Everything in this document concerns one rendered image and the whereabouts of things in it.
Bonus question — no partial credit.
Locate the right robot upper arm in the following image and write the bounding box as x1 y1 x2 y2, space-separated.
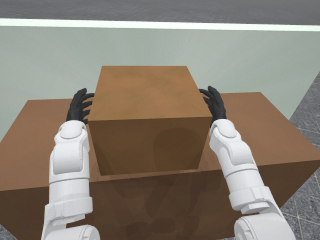
234 212 295 240

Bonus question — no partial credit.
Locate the pedestal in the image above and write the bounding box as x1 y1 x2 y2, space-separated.
0 92 320 240

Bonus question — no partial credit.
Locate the left robot upper arm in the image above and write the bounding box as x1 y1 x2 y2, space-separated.
45 224 101 240

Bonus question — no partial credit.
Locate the robot right forearm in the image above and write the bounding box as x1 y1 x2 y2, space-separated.
209 119 296 240

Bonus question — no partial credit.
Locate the robot left hand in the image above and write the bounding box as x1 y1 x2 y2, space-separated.
66 88 95 125

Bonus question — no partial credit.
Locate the robot right hand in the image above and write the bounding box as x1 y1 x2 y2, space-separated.
199 86 227 128

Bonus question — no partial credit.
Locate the carton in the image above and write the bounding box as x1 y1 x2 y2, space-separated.
87 66 213 176

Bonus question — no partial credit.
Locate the robot left forearm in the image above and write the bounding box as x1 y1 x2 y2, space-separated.
41 120 93 240

